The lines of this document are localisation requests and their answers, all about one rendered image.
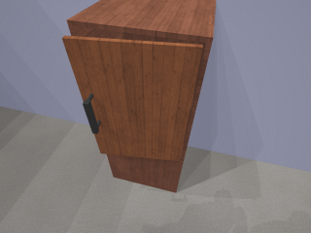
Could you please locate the handle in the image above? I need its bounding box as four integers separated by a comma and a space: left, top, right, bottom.
83, 93, 101, 134

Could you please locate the cupboard door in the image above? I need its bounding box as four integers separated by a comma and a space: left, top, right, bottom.
62, 35, 203, 161

